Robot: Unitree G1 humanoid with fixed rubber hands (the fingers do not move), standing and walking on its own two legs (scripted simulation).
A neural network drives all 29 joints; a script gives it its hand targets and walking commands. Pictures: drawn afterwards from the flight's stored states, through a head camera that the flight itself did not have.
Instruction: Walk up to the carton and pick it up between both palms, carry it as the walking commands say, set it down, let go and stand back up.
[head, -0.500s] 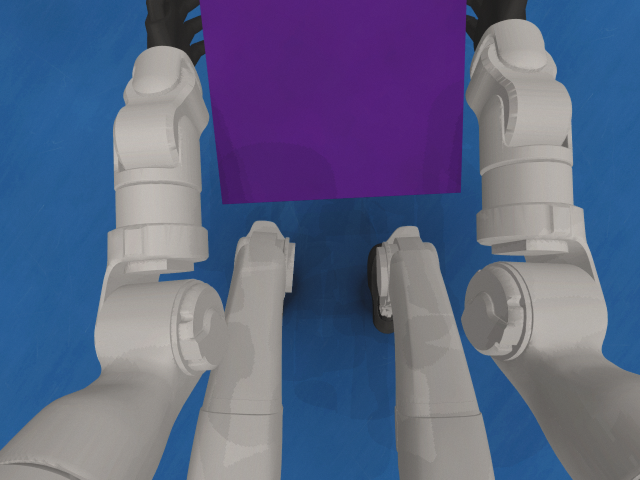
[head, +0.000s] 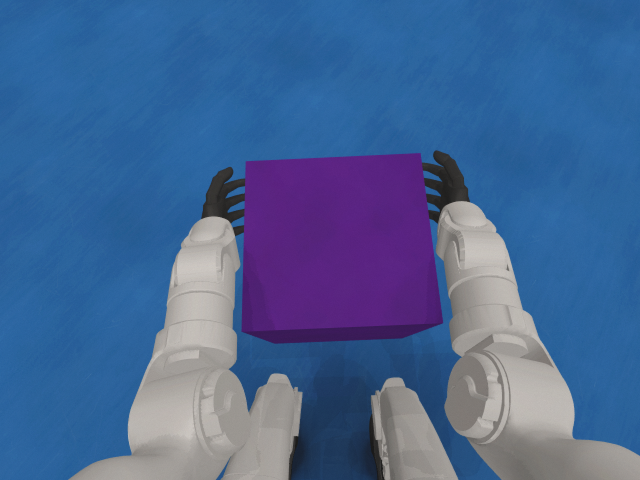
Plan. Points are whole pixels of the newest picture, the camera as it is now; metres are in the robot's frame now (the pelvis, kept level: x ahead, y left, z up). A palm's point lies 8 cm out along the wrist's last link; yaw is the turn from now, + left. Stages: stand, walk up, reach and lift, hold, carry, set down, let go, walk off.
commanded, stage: reach and lift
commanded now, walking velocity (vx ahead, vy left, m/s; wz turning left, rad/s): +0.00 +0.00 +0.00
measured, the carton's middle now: (336, 263) +0.39 +0.01 -0.08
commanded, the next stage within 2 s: none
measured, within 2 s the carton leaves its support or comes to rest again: neither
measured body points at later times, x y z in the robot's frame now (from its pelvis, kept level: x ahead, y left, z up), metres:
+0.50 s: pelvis +0.04 -0.01 +0.07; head +0.16 -0.01 +0.51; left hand +0.40 +0.16 +0.04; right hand +0.43 -0.14 +0.05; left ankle +0.09 +0.13 -0.62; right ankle +0.07 -0.14 -0.62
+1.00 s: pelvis +0.06 +0.00 +0.11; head +0.08 +0.00 +0.56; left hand +0.38 +0.16 +0.11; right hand +0.40 -0.14 +0.12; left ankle +0.09 +0.13 -0.62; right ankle +0.07 -0.14 -0.62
